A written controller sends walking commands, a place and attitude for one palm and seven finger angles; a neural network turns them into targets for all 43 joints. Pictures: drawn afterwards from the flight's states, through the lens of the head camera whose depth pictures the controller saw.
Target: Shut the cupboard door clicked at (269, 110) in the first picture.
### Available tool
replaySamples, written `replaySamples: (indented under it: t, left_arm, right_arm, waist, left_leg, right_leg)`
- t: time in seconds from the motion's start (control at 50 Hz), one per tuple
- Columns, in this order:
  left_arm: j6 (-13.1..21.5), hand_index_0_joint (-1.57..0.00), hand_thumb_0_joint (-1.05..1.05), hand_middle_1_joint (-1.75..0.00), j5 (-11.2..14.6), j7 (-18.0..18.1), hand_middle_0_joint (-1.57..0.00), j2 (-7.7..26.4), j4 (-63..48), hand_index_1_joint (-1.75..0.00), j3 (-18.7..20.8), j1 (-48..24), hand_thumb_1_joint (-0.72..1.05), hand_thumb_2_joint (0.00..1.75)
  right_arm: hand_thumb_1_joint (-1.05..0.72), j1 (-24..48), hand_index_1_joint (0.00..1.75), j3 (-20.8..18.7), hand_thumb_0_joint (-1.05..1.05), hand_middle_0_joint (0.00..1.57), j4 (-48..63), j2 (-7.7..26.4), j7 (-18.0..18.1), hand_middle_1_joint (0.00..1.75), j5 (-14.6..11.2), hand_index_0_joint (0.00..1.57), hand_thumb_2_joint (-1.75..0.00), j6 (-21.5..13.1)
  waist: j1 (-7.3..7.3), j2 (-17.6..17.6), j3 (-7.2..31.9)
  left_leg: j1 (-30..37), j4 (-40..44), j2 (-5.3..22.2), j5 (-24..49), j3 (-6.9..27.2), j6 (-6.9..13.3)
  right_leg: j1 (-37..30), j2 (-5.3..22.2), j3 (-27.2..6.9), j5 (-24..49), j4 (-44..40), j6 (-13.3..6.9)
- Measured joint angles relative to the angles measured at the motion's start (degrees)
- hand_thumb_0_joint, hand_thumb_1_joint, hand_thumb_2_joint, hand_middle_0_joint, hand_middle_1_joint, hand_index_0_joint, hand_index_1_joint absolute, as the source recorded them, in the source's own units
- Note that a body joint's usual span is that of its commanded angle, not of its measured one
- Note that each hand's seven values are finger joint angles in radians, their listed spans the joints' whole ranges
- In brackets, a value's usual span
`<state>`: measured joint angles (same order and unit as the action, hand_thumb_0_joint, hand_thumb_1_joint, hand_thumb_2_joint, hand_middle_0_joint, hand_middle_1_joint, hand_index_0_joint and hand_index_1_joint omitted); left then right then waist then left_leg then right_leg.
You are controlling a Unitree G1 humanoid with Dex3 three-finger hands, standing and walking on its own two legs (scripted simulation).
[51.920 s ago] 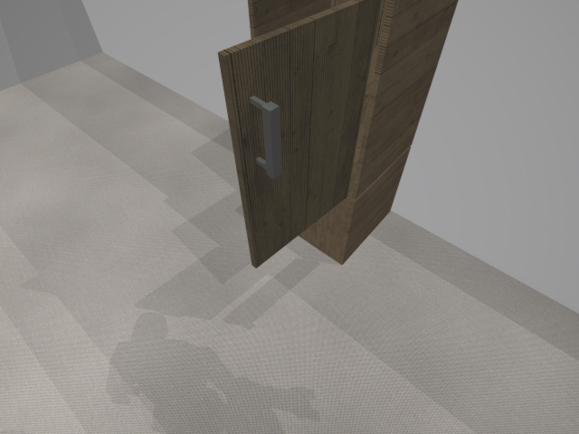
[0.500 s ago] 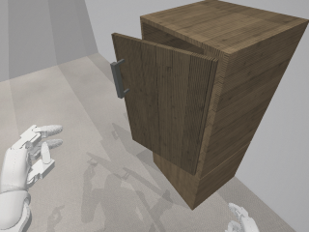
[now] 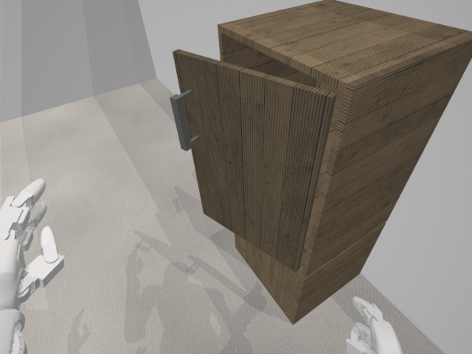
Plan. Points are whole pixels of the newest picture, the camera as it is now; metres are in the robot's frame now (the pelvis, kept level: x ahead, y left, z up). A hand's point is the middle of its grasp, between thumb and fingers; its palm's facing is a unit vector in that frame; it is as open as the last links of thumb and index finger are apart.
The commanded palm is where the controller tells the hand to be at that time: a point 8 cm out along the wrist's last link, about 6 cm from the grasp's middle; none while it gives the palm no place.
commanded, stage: step back with the hand held close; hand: left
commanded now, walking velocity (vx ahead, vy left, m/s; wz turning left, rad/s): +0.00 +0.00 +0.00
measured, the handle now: (187, 120) +0.63 +0.20 +0.08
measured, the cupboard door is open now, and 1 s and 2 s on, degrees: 19 19 19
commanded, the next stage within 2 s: stop stepping back and stand still in 1.14 s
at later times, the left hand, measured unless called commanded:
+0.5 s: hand (41, 263) +0.18 +0.28 +0.15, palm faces +0.33 -0.81 -0.49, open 7.4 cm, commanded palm +0.12 +0.32 +0.17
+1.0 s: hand out of the picture +0.05 +0.32 +0.17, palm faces +0.51 -0.73 -0.44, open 7.4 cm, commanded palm -0.02 +0.35 +0.17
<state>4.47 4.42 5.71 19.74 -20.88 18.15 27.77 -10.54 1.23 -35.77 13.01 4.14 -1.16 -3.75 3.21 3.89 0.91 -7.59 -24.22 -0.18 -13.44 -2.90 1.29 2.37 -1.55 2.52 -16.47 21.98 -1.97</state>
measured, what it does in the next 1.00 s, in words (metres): shifts its weight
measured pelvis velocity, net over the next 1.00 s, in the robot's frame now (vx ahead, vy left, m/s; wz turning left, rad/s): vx -0.13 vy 0.04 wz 0.09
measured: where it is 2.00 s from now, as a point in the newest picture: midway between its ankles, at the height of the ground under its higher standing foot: outside the picture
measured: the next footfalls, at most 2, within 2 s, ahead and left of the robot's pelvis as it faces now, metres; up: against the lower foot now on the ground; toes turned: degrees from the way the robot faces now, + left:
right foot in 1.50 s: -0.35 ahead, -0.02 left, +0.00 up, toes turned +3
left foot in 1.68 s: -0.30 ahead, +0.25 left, +0.00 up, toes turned +6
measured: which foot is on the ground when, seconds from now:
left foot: down 0.00-1.00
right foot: down 0.00-1.00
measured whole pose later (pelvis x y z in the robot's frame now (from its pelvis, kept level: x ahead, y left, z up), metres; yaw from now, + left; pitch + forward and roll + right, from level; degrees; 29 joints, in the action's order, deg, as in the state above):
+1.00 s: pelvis -0.13 +0.04 -0.03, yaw +5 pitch -2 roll -3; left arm 13.2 1.4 8.2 24.3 -29.0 25.3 27.8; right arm -14.8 0.8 -34.1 11.8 4.6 -0.6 -2.9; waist -0.6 1.1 -0.7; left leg -28.5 -37.5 -0.1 -13.6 -4.9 4.6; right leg 20.8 -2.8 -1.0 -15.8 37.1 -0.4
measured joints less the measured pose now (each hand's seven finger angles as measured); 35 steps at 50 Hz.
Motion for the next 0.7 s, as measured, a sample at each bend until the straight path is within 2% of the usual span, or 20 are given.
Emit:
replaySamples:
  t: [0.14, 0.26, 0.38, 0.48, 0.58, 0.7]
  left_arm:
    - [0.37, -0.21, 0.02, -0.30, 0.28, -0.21, -0.21, 0.78, -0.24, -0.30, 1.25, 0.20, 0.89, 0.89]
    - [2.40, -0.21, 0.02, -0.30, -0.31, -0.17, -0.21, 2.39, 0.79, -0.30, 3.16, 0.33, 0.89, 0.89]
    - [1.96, -0.21, 0.02, -0.30, -0.34, 0.32, -0.21, 3.16, -1.15, -0.30, 2.13, 2.26, 0.89, 0.89]
    - [2.22, -0.21, 0.02, -0.30, -0.06, 0.82, -0.21, 5.64, -4.14, -0.30, 3.13, 3.83, 0.89, 0.89]
    - [3.32, -0.21, 0.02, -0.30, -0.02, 1.65, -0.21, 7.34, -4.95, -0.30, 5.19, 3.94, 0.89, 0.89]
    - [5.08, -0.21, 0.02, -0.30, -1.50, 2.23, -0.21, 5.83, -3.54, -0.30, 6.25, 2.64, 0.89, 0.89]
  right_arm:
    - [-0.91, -0.51, 0.30, -0.05, 0.01, 0.20, -0.15, 0.16, -0.15, 0.30, -0.08, 0.20, -0.89, 0.55]
    - [-0.91, -0.20, 0.30, -0.69, 0.01, 0.20, 0.86, 1.24, 0.00, 0.30, -0.45, 0.21, -0.89, 3.34]
    - [-0.91, 0.36, 0.30, -1.73, 0.01, 0.20, 2.10, 2.03, 0.95, 0.30, -0.86, 0.20, -0.89, 5.94]
    - [-0.91, 0.31, 0.30, -1.78, 0.01, 0.20, 3.77, 1.53, 1.58, 0.30, -0.96, 0.20, -0.89, 7.36]
    - [-0.91, -0.48, 0.30, -1.30, 0.01, 0.20, 4.80, 0.87, 1.61, 0.30, -0.80, 0.20, -0.89, 7.22]
    - [-0.91, -2.12, 0.30, -0.75, 0.01, 0.20, 5.38, 0.77, 1.52, 0.30, -0.48, 0.20, -0.89, 5.21]
  waist:
    - [-0.31, 0.52, -0.11]
    - [-1.13, 1.18, 0.99]
    - [-2.31, 0.06, 0.95]
    - [-3.32, -1.54, 1.03]
    - [-3.83, -2.68, 1.49]
    - [-3.96, -2.54, 0.89]
  left_leg:
    - [0.30, 0.09, 0.12, -0.15, -0.16, -0.11]
    - [-5.26, -3.73, 0.98, -1.26, -0.03, 0.09]
    - [-8.06, -5.16, 0.37, -1.17, -1.29, 0.99]
    - [-9.69, -6.19, 0.03, -0.65, -2.15, 1.82]
    - [-11.50, -7.17, -0.05, 0.36, -2.49, 2.71]
    - [-14.94, -9.76, -0.37, 1.40, -2.02, 4.02]
  right_leg:
    - [-0.26, -0.12, -0.18, -0.03, -0.15, -0.06]
    - [4.35, -0.82, -0.04, 0.08, 1.51, 0.15]
    - [8.30, 0.03, -1.12, -0.42, 4.79, 1.17]
    - [10.45, 0.52, -1.85, -0.02, 6.55, 1.88]
    - [12.22, 0.70, -2.08, 1.26, 7.34, 2.52]
    - [14.92, 0.42, -2.61, 1.47, 10.17, 3.18]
